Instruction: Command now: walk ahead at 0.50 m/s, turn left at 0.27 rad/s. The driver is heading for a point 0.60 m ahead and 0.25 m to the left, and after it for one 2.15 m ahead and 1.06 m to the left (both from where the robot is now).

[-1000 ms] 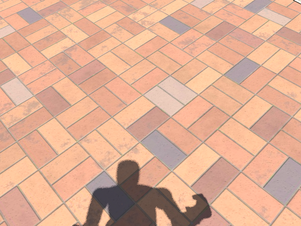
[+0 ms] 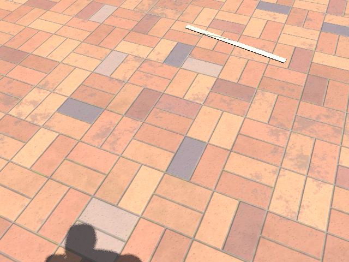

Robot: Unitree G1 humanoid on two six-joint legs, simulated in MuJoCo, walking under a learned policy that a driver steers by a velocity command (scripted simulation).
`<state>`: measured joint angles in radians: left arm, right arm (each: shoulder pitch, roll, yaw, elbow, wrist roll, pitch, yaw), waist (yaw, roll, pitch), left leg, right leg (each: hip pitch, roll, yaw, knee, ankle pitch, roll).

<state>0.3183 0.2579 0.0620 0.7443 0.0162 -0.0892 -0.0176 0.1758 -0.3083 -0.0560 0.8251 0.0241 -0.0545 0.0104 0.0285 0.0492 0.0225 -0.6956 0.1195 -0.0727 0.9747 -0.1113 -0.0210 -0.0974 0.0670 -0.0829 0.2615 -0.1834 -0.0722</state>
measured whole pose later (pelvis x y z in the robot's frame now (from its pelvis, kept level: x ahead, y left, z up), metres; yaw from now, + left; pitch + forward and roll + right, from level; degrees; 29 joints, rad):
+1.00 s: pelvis +0.56 +0.12 +0.00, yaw +35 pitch +1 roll -2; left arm 0.31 0.26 0.07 0.79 0.01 -0.10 0.00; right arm 0.21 -0.32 -0.08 0.64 0.02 -0.01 0.00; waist 0.05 0.05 0.02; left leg -0.66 0.08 -0.06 1.06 -0.25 -0.01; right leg -0.14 0.02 -0.11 0.33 -0.21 -0.03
